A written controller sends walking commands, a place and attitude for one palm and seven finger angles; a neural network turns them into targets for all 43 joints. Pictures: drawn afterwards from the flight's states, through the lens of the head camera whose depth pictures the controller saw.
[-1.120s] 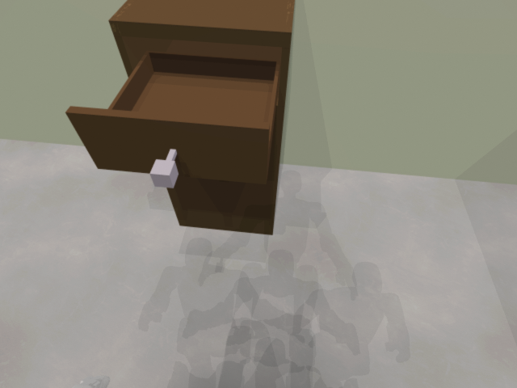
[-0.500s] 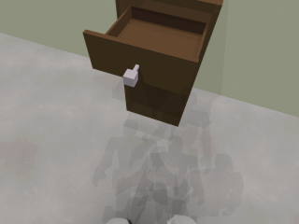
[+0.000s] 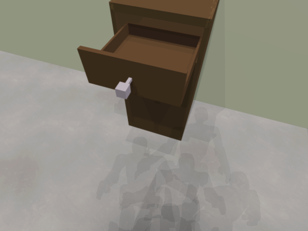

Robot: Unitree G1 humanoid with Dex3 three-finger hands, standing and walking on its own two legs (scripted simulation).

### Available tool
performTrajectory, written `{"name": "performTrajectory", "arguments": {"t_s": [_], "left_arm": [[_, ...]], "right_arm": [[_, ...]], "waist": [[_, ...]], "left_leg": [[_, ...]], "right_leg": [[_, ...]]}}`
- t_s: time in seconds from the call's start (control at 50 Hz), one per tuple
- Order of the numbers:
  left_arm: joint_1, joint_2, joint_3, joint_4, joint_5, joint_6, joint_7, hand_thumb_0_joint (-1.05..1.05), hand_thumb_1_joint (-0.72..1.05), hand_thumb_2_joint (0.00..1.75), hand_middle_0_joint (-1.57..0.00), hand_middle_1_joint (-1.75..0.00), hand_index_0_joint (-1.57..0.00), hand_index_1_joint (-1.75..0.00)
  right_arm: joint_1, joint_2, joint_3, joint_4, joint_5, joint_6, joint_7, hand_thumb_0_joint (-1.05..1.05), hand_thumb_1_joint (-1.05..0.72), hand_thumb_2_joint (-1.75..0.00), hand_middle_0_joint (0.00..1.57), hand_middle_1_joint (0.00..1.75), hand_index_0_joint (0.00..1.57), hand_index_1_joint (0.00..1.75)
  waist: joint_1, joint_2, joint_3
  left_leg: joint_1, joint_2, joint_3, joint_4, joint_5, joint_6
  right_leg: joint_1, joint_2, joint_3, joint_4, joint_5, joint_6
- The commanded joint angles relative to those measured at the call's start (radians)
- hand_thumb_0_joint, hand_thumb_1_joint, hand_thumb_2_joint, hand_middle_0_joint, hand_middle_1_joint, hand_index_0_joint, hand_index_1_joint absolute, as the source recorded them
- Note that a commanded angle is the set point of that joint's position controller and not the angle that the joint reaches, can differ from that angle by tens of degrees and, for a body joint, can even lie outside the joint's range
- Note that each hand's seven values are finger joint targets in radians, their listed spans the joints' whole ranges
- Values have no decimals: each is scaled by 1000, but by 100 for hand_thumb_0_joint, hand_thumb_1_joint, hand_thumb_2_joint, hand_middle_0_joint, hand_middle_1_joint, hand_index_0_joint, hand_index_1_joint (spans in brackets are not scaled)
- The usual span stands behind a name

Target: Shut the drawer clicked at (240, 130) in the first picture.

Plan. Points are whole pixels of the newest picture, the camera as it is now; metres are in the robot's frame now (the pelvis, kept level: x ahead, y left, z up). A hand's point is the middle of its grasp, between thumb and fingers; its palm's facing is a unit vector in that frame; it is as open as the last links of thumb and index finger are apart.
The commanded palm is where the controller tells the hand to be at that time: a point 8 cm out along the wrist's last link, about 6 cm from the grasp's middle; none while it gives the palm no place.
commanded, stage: stand and wait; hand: left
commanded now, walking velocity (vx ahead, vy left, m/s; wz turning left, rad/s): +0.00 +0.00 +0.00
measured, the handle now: (125, 86) +0.55 +0.14 +0.02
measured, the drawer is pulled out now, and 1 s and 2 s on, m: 0.30 0.30 0.30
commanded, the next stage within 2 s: turn or walk to find it in 0.06 s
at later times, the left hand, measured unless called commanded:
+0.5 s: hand out of the picture +0.06 +0.22 -0.17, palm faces +0.04 -0.96 -0.29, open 7.4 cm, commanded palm none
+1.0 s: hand out of the picture +0.07 +0.26 -0.16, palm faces +0.00 -0.94 -0.34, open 7.4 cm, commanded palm none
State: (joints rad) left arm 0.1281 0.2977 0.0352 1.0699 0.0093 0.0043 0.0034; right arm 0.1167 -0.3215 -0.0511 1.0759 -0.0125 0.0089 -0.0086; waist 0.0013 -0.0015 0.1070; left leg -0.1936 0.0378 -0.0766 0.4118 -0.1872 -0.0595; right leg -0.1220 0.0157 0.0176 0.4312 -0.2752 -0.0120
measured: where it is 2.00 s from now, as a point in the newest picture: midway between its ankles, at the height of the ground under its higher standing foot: outside the picture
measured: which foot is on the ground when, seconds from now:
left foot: down 0.00-1.00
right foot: down 0.00-1.00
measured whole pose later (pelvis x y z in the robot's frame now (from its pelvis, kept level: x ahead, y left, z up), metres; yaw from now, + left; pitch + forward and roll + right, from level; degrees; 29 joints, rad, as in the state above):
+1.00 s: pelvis +0.01 +0.01 +0.00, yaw -1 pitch -1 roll +0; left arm 0.13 0.35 0.05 1.07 0.01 0.03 0.01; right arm 0.08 -0.34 -0.04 1.06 -0.01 0.01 -0.02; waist 0.02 -0.01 0.10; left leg -0.19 0.04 -0.06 0.41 -0.20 -0.05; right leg -0.11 0.02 0.04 0.40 -0.26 0.00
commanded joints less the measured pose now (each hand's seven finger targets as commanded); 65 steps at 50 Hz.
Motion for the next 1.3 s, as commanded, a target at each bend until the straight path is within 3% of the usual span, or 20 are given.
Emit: {"name": "performTrajectory", "arguments": {"t_s": [0.0, 0.04, 0.1, 0.22, 0.44, 0.58, 0.8, 0.86, 0.92, 0.96, 1.12, 1.16, 1.18, 1.2, 1.22, 1.24, 1.26, 1.28], "left_arm": [[-29, 233, 47, -61, 1, -28, 13, 0, 90, 90, -20, -30, -20, -30], [-42, 241, 44, -60, 0, -29, 11, 0, 90, 90, -20, -30, -20, -30], [-49, 243, 44, -68, 0, -24, 12, 0, 90, 90, -20, -30, -20, -30], [13, 162, 29, -72, -3, 5, 25, 0, 90, 90, -20, -30, -20, -30], [3, 172, 30, -75, -2, -9, 25, 0, 90, 90, -20, -30, -20, -30], [22, 170, 38, -55, 1, -16, 23, 0, 90, 90, -20, -30, -20, -30], [-4, 218, 46, -39, 2, -22, 13, 0, 90, 90, -20, -30, -20, -30], [-17, 240, 51, -48, 4, -19, 8, 0, 90, 90, -20, -30, -20, -30], [10, 166, 36, -47, 1, 6, 8, 0, 90, 90, -20, -30, -20, -30], [31, 144, 35, -54, 3, 16, 8, 0, 90, 90, -20, -30, -20, -30], [54, 132, 48, -131, 9, 35, -1, 0, 90, 90, -20, -30, -20, -30], [79, 136, 52, -141, 11, 33, -1, 0, 90, 90, -20, -30, -20, -30], [90, 158, 57, -147, 14, 33, -1, 0, 90, 90, -20, -30, -20, -30], [95, 193, 66, -149, 19, 30, 2, 0, 90, 90, -20, -30, -20, -30], [113, 212, 72, -147, 19, 27, 6, 0, 90, 90, -20, -30, -20, -30], [127, 206, 79, -144, 19, 27, 15, 0, 90, 90, -20, -30, -20, -30], [130, 190, 79, -148, 19, 27, 22, 0, 90, 90, -20, -30, -20, -30], [89, 171, 80, -157, 22, 29, 26, 0, 90, 90, -20, -30, -20, -30]], "right_arm": [[-28, -186, -25, -48, -3, -27, -10, 0, -90, -90, 20, 30, 20, 30], [-40, -198, -23, -49, -3, -27, -9, 0, -90, -90, 20, 30, 20, 30], [-48, -202, -21, -54, -3, -23, -6, 0, -90, -90, 20, 30, 20, 30], [-4, -106, 1, -61, -3, 2, -4, 0, -90, -90, 20, 30, 20, 30], [3, -111, -7, -48, -1, -2, -6, 0, -90, -90, 20, 30, 20, 30], [1, -115, -15, -34, 1, -11, -13, 0, -90, -90, 20, 30, 20, 30], [-38, -178, -21, -33, 0, -20, -15, 0, -90, -90, 20, 30, 20, 30], [-42, -196, -24, -41, 0, -24, -17, 0, -90, -90, 20, 30, 20, 30], [11, -117, -6, -37, -4, -11, -19, 0, -90, -90, 20, 30, 20, 30], [30, -97, -3, -48, -5, -4, -23, 0, -90, -90, 20, 30, 20, 30], [45, -136, -30, -121, -10, 4, -35, 0, -90, -90, 20, 30, 20, 30], [20, -118, -33, -141, -9, 6, -35, 0, -90, -90, 20, 30, 20, 30], [10, -97, -33, -154, -6, 9, -34, 0, -90, -90, 20, 30, 20, 30], [11, -60, -28, -165, -2, 9, -31, 0, -90, -90, 20, 30, 20, 30], [-12, -35, -24, -171, 2, 10, -27, 0, -90, -90, 20, 30, 20, 30], [-24, -37, -27, -170, 5, 11, -30, 0, -90, -90, 20, 30, 20, 30], [-20, -30, -27, -173, 7, 10, -32, 0, -90, -90, 20, 30, 20, 30], [3, -22, -27, -162, 12, 4, -37, 0, -90, -90, 20, 30, 20, 30]], "waist": [[-6, 8, -120], [-6, -6, -126], [-3, 28, -121], [8, 13, -151], [-6, -29, -112], [-8, -4, -105], [-3, 15, -105], [-3, 15, -90], [-10, 25, -108], [-7, 12, -111], [4, 96, -119], [22, 54, -119], [29, -16, -115], [30, -143, -128], [49, -234, -109], [61, -237, -105], [56, -220, -117], [28, -216, -116]], "left_leg": [[86, 63, -25, -48, 176, 60], [91, 65, -23, -53, 187, 58], [69, 67, -33, -46, 226, 59], [8, 59, -45, 16, 330, 49], [52, 45, -48, -3, 228, 51], [76, 49, -48, -25, 189, 60], [85, 56, -55, -66, 158, 62], [99, 65, -30, -54, 162, 61], [81, 78, 0, -22, 149, 48], [82, 87, 13, -5, 161, 46], [30, 186, -34, 7, 208, 111], [-23, 155, 5, 60, 132, 93], [-78, 108, 50, 124, 45, 65], [-133, 26, 121, 235, -59, 29], [-208, -38, 127, 379, -277, 13], [-261, -23, 62, 493, -358, 19], [-284, -12, 40, 542, -373, 23], [-289, 4, 33, 512, -377, 21]], "right_leg": [[-6, -123, 98, -115, 206, -36], [4, -123, 97, -118, 227, -34], [22, -128, 76, -92, 246, -28], [69, -143, 26, -2, 316, -11], [2, -134, 42, -70, 207, -15], [-11, -120, 43, -99, 161, -20], [4, -121, 56, -136, 136, -26], [-20, -120, 83, -137, 173, -34], [-23, -119, 99, -88, 211, -23], [-43, -113, 107, -56, 243, -22], [-111, -40, 84, 143, 198, -11], [-81, -57, 131, 108, 232, -24], [-58, -106, 207, 40, 253, -41], [-16, -194, 324, -45, 297, -78], [16, -271, 424, -105, 447, -143], [55, -291, 442, -92, 559, -189], [79, -294, 425, -65, 632, -212], [100, -279, 391, -26, 713, -220]]}}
